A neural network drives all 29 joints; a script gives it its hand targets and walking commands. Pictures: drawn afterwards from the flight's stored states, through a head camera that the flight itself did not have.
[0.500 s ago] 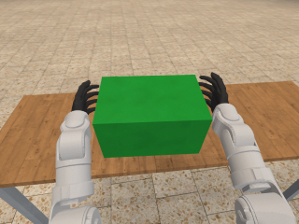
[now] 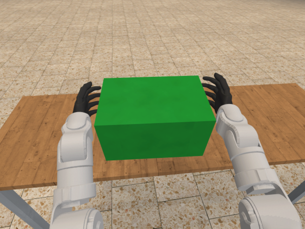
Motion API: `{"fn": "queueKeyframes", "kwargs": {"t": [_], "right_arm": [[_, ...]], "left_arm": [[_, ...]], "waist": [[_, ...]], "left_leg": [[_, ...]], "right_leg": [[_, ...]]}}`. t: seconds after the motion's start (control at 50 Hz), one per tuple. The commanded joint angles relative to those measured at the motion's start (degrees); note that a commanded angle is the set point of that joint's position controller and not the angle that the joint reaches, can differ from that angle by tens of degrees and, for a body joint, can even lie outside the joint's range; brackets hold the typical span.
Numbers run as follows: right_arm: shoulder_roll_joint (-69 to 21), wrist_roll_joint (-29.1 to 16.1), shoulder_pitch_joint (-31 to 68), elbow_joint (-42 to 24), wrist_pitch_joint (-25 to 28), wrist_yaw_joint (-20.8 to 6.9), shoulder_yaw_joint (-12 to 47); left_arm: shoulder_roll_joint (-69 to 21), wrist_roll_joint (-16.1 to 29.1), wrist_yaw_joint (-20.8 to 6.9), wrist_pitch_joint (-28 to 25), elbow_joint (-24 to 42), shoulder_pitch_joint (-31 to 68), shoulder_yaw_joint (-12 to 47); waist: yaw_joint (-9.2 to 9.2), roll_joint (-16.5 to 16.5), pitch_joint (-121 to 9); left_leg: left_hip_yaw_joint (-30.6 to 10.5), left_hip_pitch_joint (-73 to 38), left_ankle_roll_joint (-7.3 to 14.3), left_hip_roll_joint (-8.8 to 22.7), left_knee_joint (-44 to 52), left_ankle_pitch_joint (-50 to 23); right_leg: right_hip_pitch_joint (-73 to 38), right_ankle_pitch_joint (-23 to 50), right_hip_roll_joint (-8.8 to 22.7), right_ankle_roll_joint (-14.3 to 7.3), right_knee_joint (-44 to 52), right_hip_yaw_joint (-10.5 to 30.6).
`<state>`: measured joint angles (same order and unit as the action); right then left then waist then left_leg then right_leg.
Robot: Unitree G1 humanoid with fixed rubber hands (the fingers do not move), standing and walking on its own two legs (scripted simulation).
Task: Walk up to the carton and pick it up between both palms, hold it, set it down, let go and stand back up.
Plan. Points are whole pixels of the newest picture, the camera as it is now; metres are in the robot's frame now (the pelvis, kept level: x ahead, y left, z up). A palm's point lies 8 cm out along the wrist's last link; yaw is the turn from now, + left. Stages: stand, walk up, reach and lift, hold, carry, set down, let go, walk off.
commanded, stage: hold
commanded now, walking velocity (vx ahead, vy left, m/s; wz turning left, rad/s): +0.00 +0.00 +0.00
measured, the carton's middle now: (153, 117) +0.37 +0.01 +0.14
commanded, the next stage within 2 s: none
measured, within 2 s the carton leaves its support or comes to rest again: neither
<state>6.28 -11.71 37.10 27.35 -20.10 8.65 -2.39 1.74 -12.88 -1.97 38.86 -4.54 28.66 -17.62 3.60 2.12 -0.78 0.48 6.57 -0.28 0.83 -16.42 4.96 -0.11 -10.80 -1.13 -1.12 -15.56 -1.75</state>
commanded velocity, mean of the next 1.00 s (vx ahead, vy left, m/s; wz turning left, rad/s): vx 0.00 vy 0.00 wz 0.00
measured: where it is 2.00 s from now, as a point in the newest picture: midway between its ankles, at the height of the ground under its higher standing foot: outside the picture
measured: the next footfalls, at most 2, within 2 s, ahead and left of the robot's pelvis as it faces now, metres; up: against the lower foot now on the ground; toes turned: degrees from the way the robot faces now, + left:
none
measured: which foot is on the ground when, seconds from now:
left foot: down 0.00-1.00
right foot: down 0.00-1.00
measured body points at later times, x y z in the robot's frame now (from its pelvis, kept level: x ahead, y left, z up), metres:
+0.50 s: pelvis +0.00 +0.00 +0.00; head -0.05 +0.02 +0.45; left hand +0.37 +0.18 +0.17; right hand +0.37 -0.17 +0.18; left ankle +0.05 +0.12 -0.75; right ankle -0.02 -0.10 -0.75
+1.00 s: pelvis +0.00 +0.00 +0.00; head -0.04 +0.02 +0.45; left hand +0.37 +0.18 +0.17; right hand +0.38 -0.17 +0.18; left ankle +0.05 +0.12 -0.75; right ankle -0.02 -0.10 -0.75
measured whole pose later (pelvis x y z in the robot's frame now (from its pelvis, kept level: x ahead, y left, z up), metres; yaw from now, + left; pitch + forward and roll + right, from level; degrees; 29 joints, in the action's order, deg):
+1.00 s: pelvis +0.00 +0.00 +0.00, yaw +0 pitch -6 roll +0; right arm 5.8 -11.3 36.3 30.6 -16.7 8.1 -2.8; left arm 1.7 -13.5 -1.9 37.2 -6.9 28.9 -17.4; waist 4.1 2.9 -0.8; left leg 0.8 5.3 -0.2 0.7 -16.2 5.1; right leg -1.0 -10.9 -0.9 -1.0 -15.6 -1.6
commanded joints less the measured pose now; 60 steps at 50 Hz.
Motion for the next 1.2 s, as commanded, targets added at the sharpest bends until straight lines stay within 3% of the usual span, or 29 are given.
{"fn": "queueKeyframes", "kwargs": {"t": [0.0, 0.1, 0.12, 0.14, 0.16, 0.38, 0.54, 0.74, 1.18], "right_arm": [[-30.5, -5.4, 39.4, -17.6, 3.3, -6.7, 22.2], [-30.4, -5.3, 40.3, -18.5, 3.3, -7.0, 22.5], [-29.9, -3.9, 36.9, -16.2, 3.1, -7.3, 20.0], [-29.9, -3.8, 37.2, -16.3, 3.4, -7.5, 20.3], [-29.5, -3.4, 36.9, -16.0, 3.5, -7.6, 20.1], [-30.2, -4.5, 39.5, -14.8, 5.0, -7.8, 21.9], [-31.1, -2.9, 40.5, -12.8, 5.6, -8.0, 20.2], [-31.0, -2.3, 40.2, -12.0, 6.2, -7.7, 19.6], [-30.2, -3.6, 39.6, -13.7, 6.0, -8.0, 20.8]], "left_arm": [[-26.5, 9.2, -8.3, -3.4, 10.4, 39.8, 30.1], [-26.6, 9.4, -7.9, -3.8, 11.0, 40.1, 30.5], [-26.6, 10.7, -8.1, -4.7, 10.8, 42.5, 30.7], [-26.8, 10.3, -8.2, -5.0, 10.7, 41.1, 30.2], [-27.1, 9.9, -8.2, -5.0, 10.4, 41.1, 30.4], [-26.7, 7.9, -7.8, -4.7, 9.0, 40.2, 28.7], [-27.1, 8.0, -7.8, -5.0, 6.9, 41.7, 28.5], [-27.3, 8.1, -8.0, -5.8, 6.2, 41.9, 28.6], [-27.2, 8.3, -7.4, -5.1, 8.4, 40.5, 29.4]], "waist": [[0.57, -3.8, -24.2], [0.0, -3.8, -24.9], [3.6, -1.5, -26.0], [2.13, -2.9, -25.4], [2.49, -2.9, -25.0], [-0.31, -3.2, -22.9], [0.08, -2.6, -22.4], [1.05, -2.8, -23.3], [0.42, -3.1, -23.2]], "left_leg": [[0.6, -18.1, -0.6, -2.3, -1.9, -10.9], [0.3, -17.8, -0.5, -2.1, -1.8, -11.0], [0.3, -20.8, -1.0, -2.0, -1.6, -9.9], [0.3, -20.7, -1.1, -1.9, -1.4, -10.1], [0.3, -20.9, -1.2, -2.0, -1.4, -9.9], [0.6, -20.3, -0.4, -1.8, -1.4, -10.4], [1.1, -18.9, 0.5, -1.8, -0.4, -6.3], [0.8, -19.6, 0.2, -2.0, -0.8, -8.0], [0.7, -20.1, -0.2, -1.8, -1.2, -9.5]], "right_leg": [[5.1, 14.6, -0.9, 4.1, 2.5, -1.2], [5.5, 13.7, -1.2, 3.8, 2.5, -1.3], [6.7, 15.1, -1.5, 4.6, 2.6, -2.2], [6.9, 15.3, -1.2, 4.3, 2.6, -2.1], [6.7, 15.2, -1.2, 4.2, 2.7, -2.0], [7.1, 13.5, -1.1, 3.8, 3.0, -1.9], [7.8, 10.5, -0.6, 3.9, 3.4, -1.6], [6.4, 12.4, -0.7, 4.2, 3.0, -1.9], [7.1, 12.3, -1.0, 3.7, 3.1, -2.0]]}}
